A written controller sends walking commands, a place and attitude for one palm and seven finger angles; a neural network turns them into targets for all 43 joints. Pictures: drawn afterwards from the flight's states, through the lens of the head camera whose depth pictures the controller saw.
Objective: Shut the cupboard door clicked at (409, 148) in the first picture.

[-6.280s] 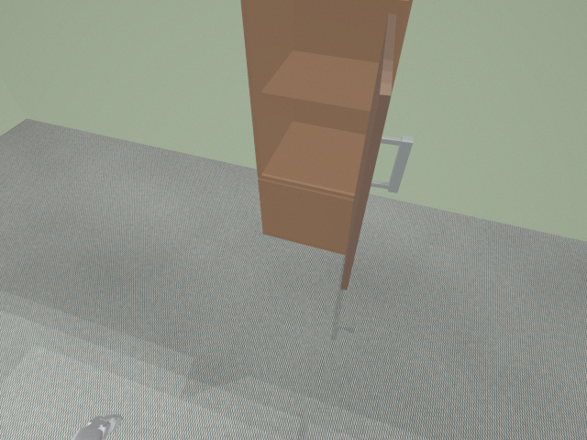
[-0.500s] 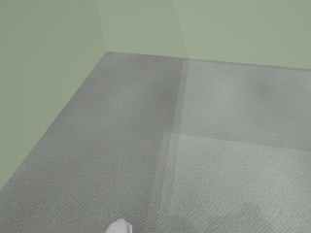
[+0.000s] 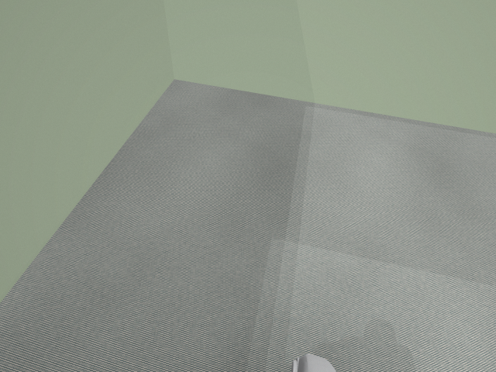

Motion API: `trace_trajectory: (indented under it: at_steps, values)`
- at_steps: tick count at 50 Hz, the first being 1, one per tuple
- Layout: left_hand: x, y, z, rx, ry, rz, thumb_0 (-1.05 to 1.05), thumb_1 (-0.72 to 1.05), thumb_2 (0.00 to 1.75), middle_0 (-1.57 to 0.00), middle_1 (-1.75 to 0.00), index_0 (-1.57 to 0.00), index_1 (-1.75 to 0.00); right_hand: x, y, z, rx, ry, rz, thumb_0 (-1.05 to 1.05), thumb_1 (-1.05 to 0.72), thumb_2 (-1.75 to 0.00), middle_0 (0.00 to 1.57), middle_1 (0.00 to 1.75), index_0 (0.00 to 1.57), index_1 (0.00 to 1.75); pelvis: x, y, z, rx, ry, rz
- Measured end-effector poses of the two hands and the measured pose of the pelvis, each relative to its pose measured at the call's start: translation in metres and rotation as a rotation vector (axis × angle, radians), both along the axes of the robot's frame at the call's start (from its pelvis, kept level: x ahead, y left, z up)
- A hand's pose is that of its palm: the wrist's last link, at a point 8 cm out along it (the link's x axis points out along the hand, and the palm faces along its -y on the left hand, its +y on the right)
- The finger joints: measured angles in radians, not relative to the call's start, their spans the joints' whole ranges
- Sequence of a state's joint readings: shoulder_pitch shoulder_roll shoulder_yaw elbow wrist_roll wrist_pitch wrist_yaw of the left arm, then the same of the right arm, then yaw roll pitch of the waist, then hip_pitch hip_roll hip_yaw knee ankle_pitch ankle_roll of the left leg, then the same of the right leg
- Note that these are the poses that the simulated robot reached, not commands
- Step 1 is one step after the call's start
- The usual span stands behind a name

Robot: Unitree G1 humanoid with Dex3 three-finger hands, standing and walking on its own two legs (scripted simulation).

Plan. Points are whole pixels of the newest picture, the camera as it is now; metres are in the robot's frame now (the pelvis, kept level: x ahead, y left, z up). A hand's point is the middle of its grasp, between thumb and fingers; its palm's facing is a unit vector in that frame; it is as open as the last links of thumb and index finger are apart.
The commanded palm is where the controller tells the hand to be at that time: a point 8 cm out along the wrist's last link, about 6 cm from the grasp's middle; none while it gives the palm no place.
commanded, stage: walk around to get in front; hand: left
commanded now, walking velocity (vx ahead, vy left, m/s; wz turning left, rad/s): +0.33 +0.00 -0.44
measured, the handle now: out of the picture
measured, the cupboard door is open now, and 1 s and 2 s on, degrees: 96 96 96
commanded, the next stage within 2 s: walk to a spot facing it in 0.10 s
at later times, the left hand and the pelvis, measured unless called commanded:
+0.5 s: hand (217, 294) +0.30 +0.08 -0.17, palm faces +0.02 -0.99 -0.17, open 7.2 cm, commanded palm none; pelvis +0.17 -0.07 -0.01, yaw +1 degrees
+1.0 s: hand (144, 341) +0.20 +0.21 -0.18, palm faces +0.33 -0.92 -0.23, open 7.4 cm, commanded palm none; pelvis +0.19 -0.01 -0.01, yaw +17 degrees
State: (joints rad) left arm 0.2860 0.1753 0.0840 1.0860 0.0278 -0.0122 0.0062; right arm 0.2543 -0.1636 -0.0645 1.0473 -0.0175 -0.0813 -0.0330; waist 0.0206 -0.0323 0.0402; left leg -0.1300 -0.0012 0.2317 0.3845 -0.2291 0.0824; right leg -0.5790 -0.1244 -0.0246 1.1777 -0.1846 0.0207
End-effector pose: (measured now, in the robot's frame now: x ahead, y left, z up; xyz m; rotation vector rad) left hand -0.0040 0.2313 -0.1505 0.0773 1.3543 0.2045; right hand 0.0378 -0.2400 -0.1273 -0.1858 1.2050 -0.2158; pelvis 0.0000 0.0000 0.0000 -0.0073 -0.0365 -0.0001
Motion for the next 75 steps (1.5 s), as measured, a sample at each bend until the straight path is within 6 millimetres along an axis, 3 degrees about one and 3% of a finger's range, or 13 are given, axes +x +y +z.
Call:
trace_trajectory:
  at_steps: [4,8,16,20,24,31,36,40,43,48,57,67,75]
  values:
    - [0.077,0.004,0.007,0.015,-0.098,-0.051,0.01,0.92,0.9,-0.2,-0.3,-0.19,-0.3,-0.017,0.006,-0.006,0.029,0.09,-0.062,-0.02,-0.94,-0.9,0.2,0.3,0.19,0.3,0.031,-0.002,0.001,0.011,0.003,-0.029]
    - [0.143,-0.008,0.011,0.015,-0.137,-0.124,0.0,0.92,0.9,-0.2,-0.3,-0.19,-0.3,-0.032,0.017,-0.013,0.078,0.178,-0.133,0.0,-0.92,-0.9,0.2,0.3,0.19,0.3,0.063,-0.009,-0.001,0.018,0.007,-0.063]
    - [0.268,-0.068,0.003,0.007,-0.191,-0.287,0.01,0.91,0.9,-0.2,-0.3,-0.19,-0.3,-0.046,0.027,-0.025,0.184,0.396,-0.262,0.0,-0.91,-0.9,0.2,0.3,0.19,0.3,0.132,-0.043,-0.016,0.02,0.025,-0.098]
    - [0.299,-0.095,0.0,-0.001,-0.253,-0.263,0.01,0.91,0.9,-0.2,-0.3,-0.2,-0.3,-0.023,0.011,-0.029,0.207,0.469,-0.254,0.01,-0.91,-0.9,0.21,0.3,0.2,0.3,0.157,-0.063,-0.022,0.016,0.023,-0.051]
    - [0.295,-0.101,0.008,-0.004,-0.257,-0.161,0.0,0.92,0.9,-0.2,-0.3,-0.2,-0.3,0.039,-0.019,-0.029,0.168,0.4,-0.167,0.01,-0.91,-0.9,0.21,0.3,0.2,0.3,0.172,-0.069,-0.013,0.016,0.021,0.0]
    - [0.285,-0.067,0.017,0.06,-0.244,-0.061,-0.03,0.94,0.9,-0.21,-0.3,-0.2,-0.3,0.174,-0.058,-0.023,0.068,0.135,-0.006,0.01,-0.91,-0.9,0.2,0.3,0.19,0.3,0.186,-0.063,-0.007,0.003,0.025,0.079]
    - [0.261,-0.037,0.002,0.057,-0.208,0.03,-0.01,0.92,0.9,-0.2,-0.3,-0.2,-0.3,0.249,-0.053,-0.009,0.004,-0.001,0.111,0.0,-0.91,-0.9,0.2,0.3,0.19,0.3,0.193,-0.048,-0.014,-0.019,0.015,0.138]
    - [0.234,-0.009,-0.023,0.041,-0.167,0.113,0.0,0.92,0.9,-0.2,-0.3,-0.2,-0.3,0.291,-0.035,-0.004,-0.05,-0.076,0.204,0.0,-0.91,-0.9,0.2,0.3,0.19,0.3,0.196,-0.029,-0.028,-0.033,0.015,0.186]
    - [0.214,0.006,-0.024,0.046,-0.108,0.147,0.0,0.91,0.9,-0.2,-0.3,-0.2,-0.3,0.302,-0.02,0.002,-0.062,-0.09,0.257,0.0,-0.91,-0.9,0.2,0.3,0.19,0.3,0.193,-0.022,-0.025,-0.033,0.019,0.212]
    - [0.192,0.021,-0.005,0.066,-0.086,0.201,0.01,0.91,0.9,-0.2,-0.3,-0.2,-0.3,0.3,-0.001,0.008,-0.047,-0.033,0.313,0.0,-0.91,-0.9,0.2,0.3,0.19,0.3,0.191,-0.015,-0.01,-0.041,0.039,0.268]
    - [0.171,0.022,0.014,0.128,-0.086,0.288,0.01,0.91,0.9,-0.2,-0.3,-0.2,-0.3,0.297,0.01,-0.001,0.015,0.021,0.371,0.01,-0.9,-0.9,0.21,0.3,0.2,0.3,0.194,-0.023,-0.003,-0.03,0.056,0.367]
    - [0.179,-0.026,0.027,0.187,-0.199,0.357,0.01,0.91,0.9,-0.2,-0.3,-0.2,-0.3,0.308,-0.034,-0.028,0.045,0.08,0.445,0.01,-0.9,-0.9,0.21,0.3,0.2,0.3,0.192,-0.071,-0.014,-0.003,0.066,0.499]
    - [0.135,-0.079,0.042,0.186,-0.141,0.465,0.01,0.91,0.9,-0.21,-0.3,-0.2,-0.3,0.34,-0.056,-0.018,0.034,0.086,0.543,0.01,-0.91,-0.9,0.2,0.3,0.19,0.3,0.195,-0.095,0.0,0.036,0.05,0.612]
